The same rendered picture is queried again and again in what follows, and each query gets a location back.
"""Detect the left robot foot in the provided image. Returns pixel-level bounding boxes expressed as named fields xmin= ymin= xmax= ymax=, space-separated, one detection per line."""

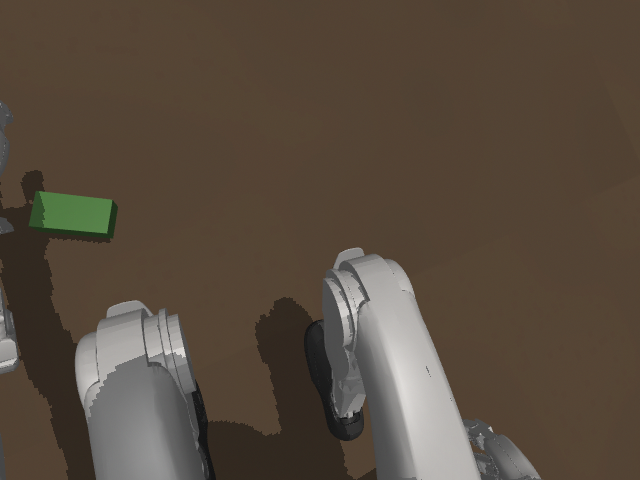
xmin=191 ymin=380 xmax=216 ymax=480

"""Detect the right robot hand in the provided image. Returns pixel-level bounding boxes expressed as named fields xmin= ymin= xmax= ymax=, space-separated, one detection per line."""
xmin=462 ymin=419 xmax=541 ymax=480

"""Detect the left robot arm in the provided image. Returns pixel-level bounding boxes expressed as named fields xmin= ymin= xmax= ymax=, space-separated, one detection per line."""
xmin=0 ymin=287 xmax=19 ymax=480

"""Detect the right robot foot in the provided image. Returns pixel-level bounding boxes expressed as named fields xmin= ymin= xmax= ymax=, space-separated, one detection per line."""
xmin=304 ymin=319 xmax=364 ymax=441

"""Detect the small box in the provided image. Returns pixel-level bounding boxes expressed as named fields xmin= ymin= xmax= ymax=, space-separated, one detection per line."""
xmin=29 ymin=191 xmax=118 ymax=239

